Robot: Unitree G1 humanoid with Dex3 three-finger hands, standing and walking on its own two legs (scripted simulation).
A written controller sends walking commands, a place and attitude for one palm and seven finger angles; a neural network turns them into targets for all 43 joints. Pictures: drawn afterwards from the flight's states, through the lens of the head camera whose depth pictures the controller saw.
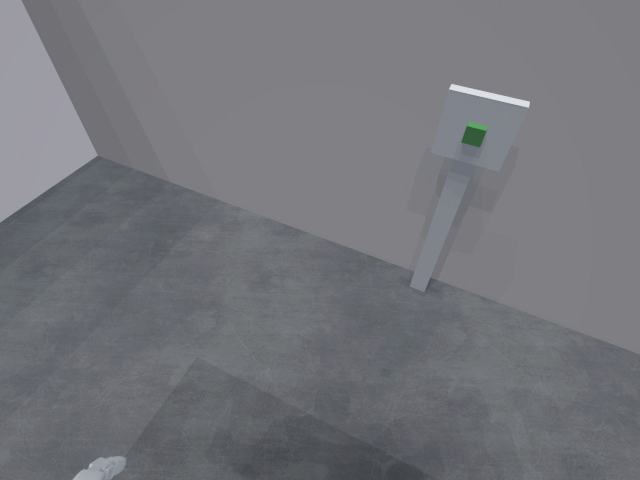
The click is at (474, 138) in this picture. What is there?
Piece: button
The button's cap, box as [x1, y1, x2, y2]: [461, 122, 487, 146]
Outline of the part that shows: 468,122 461,142 479,146 487,126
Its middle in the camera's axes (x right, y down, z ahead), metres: +0.38 -0.26 +0.95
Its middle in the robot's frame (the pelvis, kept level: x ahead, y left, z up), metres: +0.89 -0.33 -0.05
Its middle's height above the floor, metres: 0.72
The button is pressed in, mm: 0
